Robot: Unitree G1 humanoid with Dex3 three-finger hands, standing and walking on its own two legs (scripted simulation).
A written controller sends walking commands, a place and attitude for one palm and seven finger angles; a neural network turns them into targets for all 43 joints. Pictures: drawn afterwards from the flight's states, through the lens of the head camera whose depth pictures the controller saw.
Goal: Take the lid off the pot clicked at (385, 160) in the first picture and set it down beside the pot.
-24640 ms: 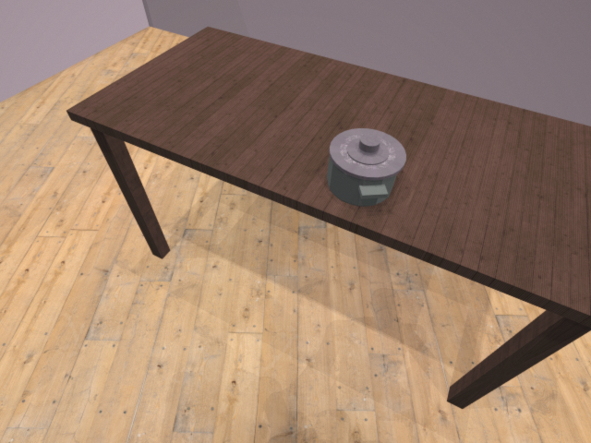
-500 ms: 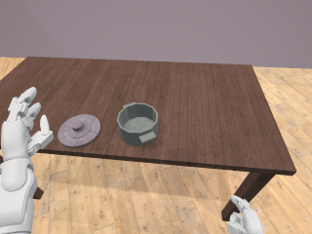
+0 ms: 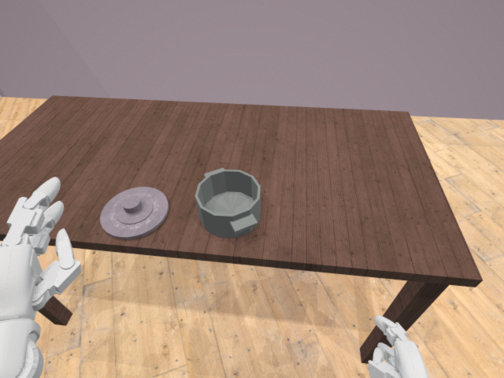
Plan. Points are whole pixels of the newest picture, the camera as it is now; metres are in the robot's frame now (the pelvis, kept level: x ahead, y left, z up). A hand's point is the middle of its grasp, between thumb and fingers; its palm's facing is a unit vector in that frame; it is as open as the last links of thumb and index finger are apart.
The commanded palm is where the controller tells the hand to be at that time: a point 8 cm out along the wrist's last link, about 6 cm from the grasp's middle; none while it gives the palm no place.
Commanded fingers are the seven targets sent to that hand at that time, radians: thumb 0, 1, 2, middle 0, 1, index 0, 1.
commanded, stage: draw the hand back to the body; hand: left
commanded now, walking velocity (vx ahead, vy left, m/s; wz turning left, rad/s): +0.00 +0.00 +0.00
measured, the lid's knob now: (132, 204) +0.48 +0.34 -0.05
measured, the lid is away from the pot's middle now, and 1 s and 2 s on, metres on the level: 0.23 0.23 0.23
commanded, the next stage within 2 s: step back with the hand held close in 0.26 s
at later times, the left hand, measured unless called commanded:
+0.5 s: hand (45, 278) +0.18 +0.26 +0.16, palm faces +0.40 -0.82 -0.42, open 7.4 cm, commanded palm +0.12 +0.29 +0.17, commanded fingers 0.00 0.90 0.90 -0.20 -0.30 -0.20 -0.30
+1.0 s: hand (34, 321) +0.14 +0.26 +0.14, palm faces +0.30 -0.83 -0.47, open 7.4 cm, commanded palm +0.07 +0.31 +0.17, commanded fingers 0.00 0.90 0.90 -0.20 -0.30 -0.20 -0.30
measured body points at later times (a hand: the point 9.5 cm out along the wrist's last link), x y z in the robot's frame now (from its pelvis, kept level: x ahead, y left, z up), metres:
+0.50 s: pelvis -0.01 +0.01 +0.00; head -0.01 +0.01 +0.45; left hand +0.15 +0.30 +0.18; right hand +0.19 -0.20 -0.08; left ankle -0.02 +0.11 -0.75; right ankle -0.01 -0.11 -0.75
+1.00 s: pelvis -0.05 +0.03 -0.02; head -0.02 +0.04 +0.43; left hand +0.11 +0.30 +0.17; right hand +0.12 -0.20 -0.10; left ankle -0.02 +0.11 -0.75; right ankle -0.01 -0.11 -0.75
